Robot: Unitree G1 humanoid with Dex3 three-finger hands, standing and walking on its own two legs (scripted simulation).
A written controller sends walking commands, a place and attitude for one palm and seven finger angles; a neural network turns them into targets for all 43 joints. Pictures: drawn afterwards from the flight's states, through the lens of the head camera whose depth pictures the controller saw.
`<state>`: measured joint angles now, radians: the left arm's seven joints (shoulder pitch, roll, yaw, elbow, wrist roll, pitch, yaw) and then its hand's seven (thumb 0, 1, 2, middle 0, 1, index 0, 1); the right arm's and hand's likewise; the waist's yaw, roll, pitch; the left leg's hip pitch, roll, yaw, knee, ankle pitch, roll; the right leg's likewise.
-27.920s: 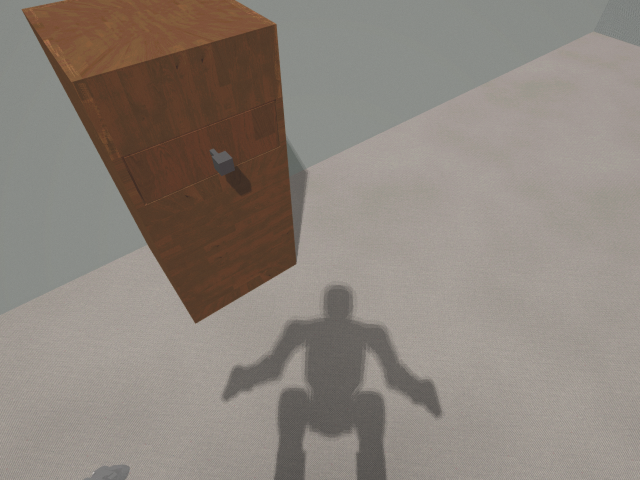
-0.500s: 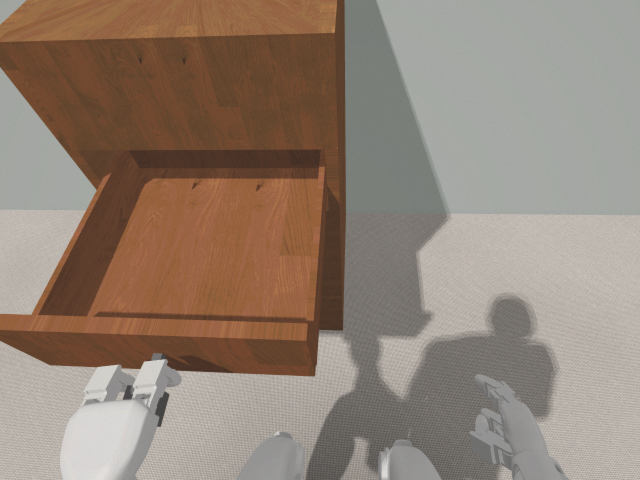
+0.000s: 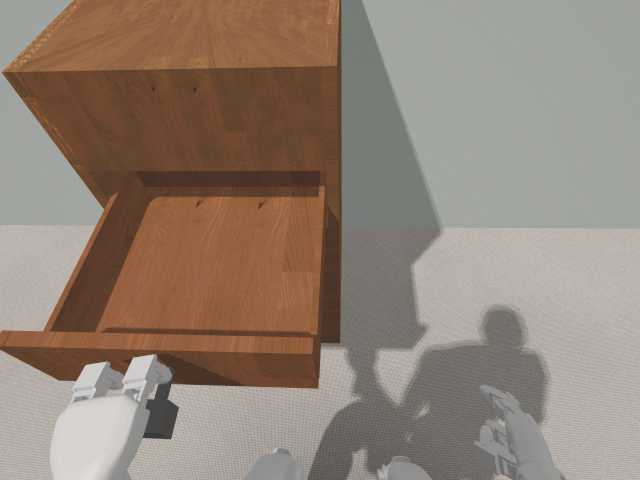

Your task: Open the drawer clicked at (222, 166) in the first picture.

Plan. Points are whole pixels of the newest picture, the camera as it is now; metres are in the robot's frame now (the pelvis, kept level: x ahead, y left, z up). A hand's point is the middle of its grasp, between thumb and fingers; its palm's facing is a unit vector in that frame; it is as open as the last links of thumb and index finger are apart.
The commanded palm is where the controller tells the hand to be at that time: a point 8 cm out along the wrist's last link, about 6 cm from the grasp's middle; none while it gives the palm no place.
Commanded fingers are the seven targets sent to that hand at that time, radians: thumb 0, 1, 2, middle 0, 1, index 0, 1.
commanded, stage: lift the hand off the handle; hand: left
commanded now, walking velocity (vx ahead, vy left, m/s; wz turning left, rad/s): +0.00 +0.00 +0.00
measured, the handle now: (160, 402) +0.22 +0.23 -0.04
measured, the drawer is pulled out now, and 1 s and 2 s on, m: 0.30 0.30 0.30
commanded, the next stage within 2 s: draw the hand back to the body in 1.82 s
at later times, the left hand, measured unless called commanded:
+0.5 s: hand (123, 435) +0.17 +0.23 +0.02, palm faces -0.04 -0.13 -0.99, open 13.8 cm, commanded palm +0.15 +0.23 +0.08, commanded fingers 0.00 -0.50 0.30 -0.30 -1.20 -0.30 -1.20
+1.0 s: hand (107, 426) +0.17 +0.23 +0.06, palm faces -0.01 -0.13 -0.99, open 13.8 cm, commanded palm +0.15 +0.23 +0.12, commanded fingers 0.00 -0.50 0.30 -0.30 -1.20 -0.30 -1.20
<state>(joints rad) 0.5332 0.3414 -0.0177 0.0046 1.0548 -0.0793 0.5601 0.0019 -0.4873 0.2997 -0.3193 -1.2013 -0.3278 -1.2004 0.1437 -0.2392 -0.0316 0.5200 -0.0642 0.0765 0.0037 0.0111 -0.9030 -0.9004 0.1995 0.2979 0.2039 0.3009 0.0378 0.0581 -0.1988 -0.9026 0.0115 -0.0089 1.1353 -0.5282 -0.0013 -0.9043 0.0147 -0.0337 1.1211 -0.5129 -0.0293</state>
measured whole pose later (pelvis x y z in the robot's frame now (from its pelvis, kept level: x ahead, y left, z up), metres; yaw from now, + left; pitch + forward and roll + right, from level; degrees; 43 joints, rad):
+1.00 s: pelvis +0.02 +0.01 +0.03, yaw -1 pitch +11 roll +0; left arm 0.69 0.37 -0.03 -0.24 1.00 -0.07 0.44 0.00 -0.49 0.30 -0.32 -1.20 -0.32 -1.20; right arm 0.18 -0.24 -0.02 0.47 -0.04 0.08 0.05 0.01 -0.90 -0.90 0.20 0.30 0.20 0.30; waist 0.07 0.07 -0.17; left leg -0.65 0.01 0.02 0.94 -0.48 0.01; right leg -0.66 0.02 0.00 0.93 -0.47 -0.02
